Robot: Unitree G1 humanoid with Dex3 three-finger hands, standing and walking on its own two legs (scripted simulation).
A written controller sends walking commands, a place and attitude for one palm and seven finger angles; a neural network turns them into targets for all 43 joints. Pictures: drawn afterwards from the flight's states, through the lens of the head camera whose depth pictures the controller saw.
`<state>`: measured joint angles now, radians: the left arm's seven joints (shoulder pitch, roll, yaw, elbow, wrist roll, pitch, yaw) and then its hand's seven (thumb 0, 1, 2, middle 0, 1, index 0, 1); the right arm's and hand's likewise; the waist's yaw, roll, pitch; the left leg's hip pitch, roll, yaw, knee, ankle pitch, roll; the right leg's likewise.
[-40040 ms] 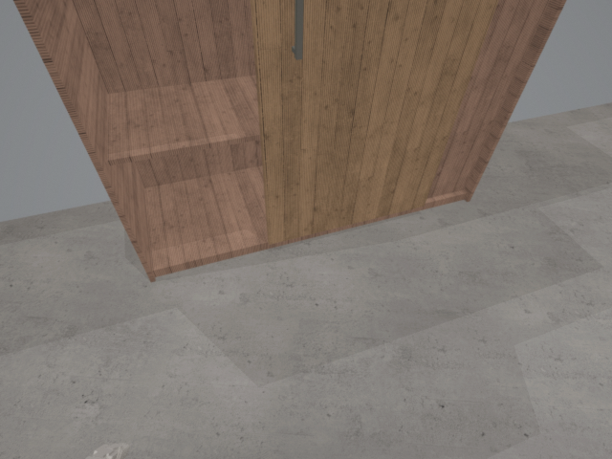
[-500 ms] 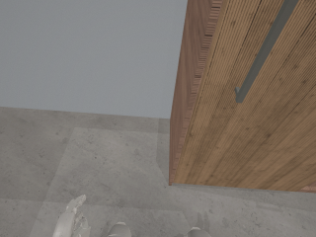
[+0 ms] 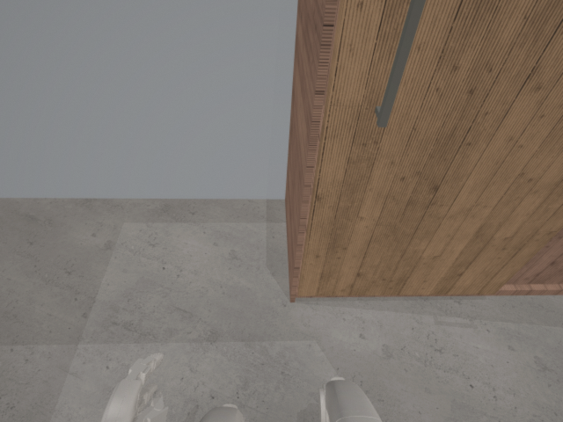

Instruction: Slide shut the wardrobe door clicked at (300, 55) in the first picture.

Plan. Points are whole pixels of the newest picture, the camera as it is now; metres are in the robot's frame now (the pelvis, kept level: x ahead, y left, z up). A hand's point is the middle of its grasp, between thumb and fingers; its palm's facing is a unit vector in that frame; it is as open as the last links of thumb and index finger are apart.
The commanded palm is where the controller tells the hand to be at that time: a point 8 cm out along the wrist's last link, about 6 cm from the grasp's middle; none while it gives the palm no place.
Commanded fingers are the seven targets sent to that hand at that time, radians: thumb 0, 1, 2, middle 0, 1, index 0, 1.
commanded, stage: stop stepping back and stand still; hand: right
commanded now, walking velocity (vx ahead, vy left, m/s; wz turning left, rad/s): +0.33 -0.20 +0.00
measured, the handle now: (400, 45) +0.65 -0.17 +0.25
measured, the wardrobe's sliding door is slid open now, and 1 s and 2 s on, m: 0.01 0.01 0.01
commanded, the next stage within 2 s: let the arm hang, fingers relaxed in 1.20 s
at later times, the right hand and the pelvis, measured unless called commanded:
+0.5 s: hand out of the picture +0.15 -0.28 +0.22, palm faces +0.46 +0.78 -0.43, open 7.4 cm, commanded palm +0.08 -0.31 +0.22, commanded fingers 0.00 -0.90 -0.90 0.20 0.30 0.20 0.30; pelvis -0.08 -0.02 +0.03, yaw +2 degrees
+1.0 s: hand out of the picture +0.19 -0.28 +0.19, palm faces +0.33 +0.77 -0.54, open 7.4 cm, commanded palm +0.12 -0.33 +0.22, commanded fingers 0.00 -0.90 -0.90 0.20 0.30 0.20 0.30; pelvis -0.04 -0.04 +0.03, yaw +4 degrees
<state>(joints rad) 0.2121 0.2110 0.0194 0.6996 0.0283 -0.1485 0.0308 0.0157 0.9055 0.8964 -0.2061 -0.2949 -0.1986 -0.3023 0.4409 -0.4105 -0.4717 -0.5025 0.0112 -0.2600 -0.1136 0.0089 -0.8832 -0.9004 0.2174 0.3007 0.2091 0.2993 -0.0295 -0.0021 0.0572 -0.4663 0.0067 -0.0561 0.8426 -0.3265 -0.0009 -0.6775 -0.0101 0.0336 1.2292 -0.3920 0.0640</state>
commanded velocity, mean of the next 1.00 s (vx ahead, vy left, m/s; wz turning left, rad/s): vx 0.08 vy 0.02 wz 0.00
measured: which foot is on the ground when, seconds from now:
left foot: down 0.00-0.10, up 0.12-0.38, down 0.40-1.00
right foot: up 0.00-0.08, down 0.10-1.00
